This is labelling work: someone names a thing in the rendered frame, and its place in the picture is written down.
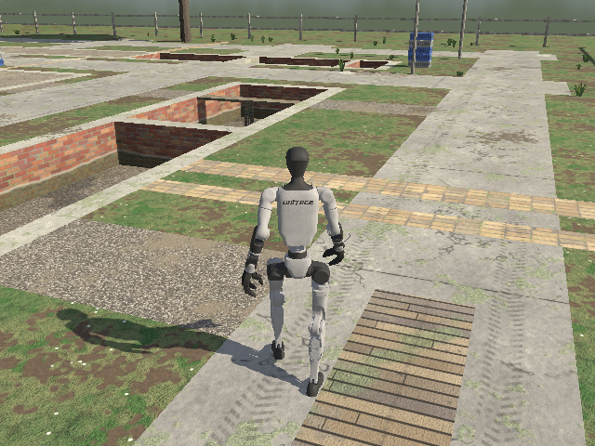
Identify robot left upper arm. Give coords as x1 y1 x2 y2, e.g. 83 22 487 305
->
255 187 279 241

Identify robot right upper arm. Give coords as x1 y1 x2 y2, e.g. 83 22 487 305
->
316 187 341 236

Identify robot right hand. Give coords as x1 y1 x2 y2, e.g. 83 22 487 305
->
323 246 345 266

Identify robot right forearm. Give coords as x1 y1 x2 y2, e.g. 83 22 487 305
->
330 222 345 252

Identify humanoid robot head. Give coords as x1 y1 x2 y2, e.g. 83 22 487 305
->
282 147 313 190

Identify robot left hand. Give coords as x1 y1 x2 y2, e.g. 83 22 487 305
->
242 270 263 297

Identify robot left thigh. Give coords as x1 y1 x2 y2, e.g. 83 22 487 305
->
267 257 285 307

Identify robot left forearm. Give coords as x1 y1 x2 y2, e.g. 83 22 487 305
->
245 226 264 273

